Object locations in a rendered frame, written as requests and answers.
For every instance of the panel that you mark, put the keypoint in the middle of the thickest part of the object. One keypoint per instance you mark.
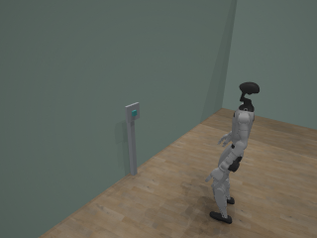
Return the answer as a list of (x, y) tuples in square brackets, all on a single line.
[(130, 120)]

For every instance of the left robot thigh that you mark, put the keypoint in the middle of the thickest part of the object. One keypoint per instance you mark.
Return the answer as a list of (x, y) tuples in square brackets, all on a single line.
[(232, 168)]

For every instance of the left robot upper arm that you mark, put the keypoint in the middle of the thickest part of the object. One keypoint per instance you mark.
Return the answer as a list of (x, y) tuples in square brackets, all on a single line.
[(244, 120)]

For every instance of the robot left foot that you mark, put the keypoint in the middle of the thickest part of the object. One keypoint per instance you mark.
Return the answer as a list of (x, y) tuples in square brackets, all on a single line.
[(218, 216)]

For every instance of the robot right hand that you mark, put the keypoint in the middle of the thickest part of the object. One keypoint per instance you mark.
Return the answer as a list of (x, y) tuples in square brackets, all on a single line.
[(226, 138)]

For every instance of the left robot forearm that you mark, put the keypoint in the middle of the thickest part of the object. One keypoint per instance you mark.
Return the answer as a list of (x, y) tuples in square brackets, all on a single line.
[(235, 153)]

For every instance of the button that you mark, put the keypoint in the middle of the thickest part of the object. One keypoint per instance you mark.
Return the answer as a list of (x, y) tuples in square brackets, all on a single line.
[(134, 113)]

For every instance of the robot left hand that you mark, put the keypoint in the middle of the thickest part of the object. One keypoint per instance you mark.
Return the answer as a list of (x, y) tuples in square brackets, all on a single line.
[(217, 175)]

